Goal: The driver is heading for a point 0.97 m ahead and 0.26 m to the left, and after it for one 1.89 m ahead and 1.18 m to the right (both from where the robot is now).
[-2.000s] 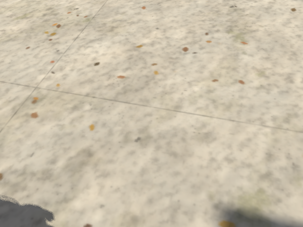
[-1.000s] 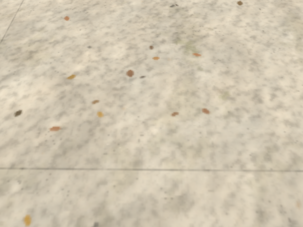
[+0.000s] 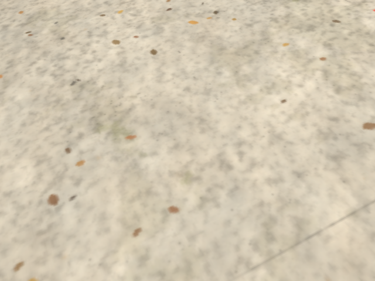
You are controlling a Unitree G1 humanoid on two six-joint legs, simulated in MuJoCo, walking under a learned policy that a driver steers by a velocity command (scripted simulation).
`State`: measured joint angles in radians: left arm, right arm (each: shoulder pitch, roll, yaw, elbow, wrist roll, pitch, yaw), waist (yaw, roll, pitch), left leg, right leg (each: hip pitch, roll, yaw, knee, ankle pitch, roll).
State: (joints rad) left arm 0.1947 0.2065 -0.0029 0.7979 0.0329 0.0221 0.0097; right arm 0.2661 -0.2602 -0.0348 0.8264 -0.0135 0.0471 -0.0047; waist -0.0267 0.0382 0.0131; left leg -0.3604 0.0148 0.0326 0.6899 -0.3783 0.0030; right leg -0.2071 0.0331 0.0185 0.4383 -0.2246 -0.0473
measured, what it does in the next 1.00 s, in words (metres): steps on the spot: left foot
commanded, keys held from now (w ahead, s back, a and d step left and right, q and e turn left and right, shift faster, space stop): no key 0.68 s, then w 0.32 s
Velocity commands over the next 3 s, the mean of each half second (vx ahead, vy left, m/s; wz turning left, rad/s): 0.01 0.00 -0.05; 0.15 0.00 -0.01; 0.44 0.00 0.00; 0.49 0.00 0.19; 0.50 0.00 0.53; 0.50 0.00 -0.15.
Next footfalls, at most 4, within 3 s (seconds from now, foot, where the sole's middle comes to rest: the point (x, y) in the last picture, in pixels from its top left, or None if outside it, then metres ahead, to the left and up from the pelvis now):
0.14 left None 0.02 0.13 -0.78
1.40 left None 0.39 0.09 -0.78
1.94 right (222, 231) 0.71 -0.07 -0.78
2.46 left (153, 193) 0.90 0.20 -0.78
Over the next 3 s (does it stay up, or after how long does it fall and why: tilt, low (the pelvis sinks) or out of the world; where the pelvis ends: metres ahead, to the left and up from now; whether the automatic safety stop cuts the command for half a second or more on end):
stays up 1.05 0.21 -0.02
